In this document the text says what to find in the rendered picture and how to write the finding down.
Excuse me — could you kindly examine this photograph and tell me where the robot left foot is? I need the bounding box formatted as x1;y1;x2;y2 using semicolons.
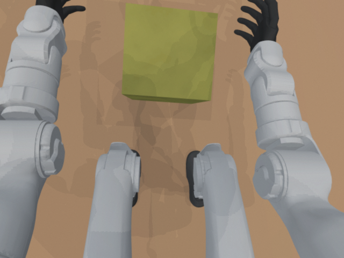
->
132;150;141;207

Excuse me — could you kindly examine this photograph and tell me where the right robot thigh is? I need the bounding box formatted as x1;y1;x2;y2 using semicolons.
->
193;150;255;258

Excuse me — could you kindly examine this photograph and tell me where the left robot upper arm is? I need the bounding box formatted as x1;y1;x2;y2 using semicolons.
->
0;120;65;258

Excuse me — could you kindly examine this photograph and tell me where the robot left forearm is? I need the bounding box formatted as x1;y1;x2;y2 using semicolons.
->
0;5;67;124

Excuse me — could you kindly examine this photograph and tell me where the carton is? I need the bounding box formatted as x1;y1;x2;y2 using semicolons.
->
121;3;218;104

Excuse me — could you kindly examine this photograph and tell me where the right robot upper arm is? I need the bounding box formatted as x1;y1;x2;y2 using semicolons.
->
253;149;344;258

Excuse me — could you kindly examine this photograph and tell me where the robot right forearm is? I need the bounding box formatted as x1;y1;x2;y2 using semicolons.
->
244;40;332;187

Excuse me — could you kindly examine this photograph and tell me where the right robot hand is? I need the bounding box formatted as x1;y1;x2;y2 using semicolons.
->
234;0;279;52

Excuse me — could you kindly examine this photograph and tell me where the left robot hand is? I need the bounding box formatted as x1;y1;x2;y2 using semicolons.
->
35;0;85;22

